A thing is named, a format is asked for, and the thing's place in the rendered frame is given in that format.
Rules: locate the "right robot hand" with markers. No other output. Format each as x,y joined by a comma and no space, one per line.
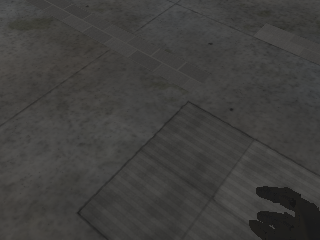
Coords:
304,226

